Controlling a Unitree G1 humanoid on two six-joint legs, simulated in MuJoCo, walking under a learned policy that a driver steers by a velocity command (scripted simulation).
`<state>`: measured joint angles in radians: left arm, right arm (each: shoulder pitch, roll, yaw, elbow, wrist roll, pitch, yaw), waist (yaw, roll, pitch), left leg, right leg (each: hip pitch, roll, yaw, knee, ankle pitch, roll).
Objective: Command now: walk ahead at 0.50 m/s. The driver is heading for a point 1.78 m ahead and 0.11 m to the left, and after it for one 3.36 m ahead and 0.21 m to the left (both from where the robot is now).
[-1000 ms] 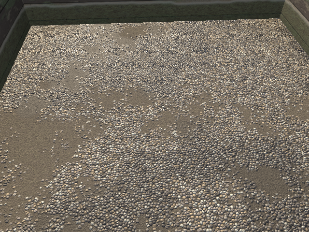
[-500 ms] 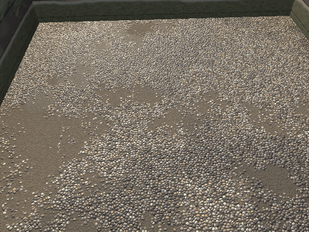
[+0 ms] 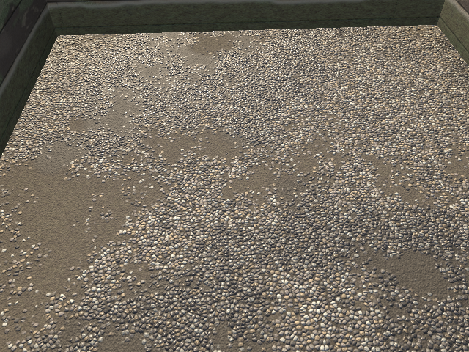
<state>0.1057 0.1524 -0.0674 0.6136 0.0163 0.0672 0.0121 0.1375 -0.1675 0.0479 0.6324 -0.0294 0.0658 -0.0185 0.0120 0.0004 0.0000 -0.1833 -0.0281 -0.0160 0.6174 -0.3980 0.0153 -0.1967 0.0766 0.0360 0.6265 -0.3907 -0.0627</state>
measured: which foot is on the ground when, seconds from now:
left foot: down 0.00-1.00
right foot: down 0.00-1.00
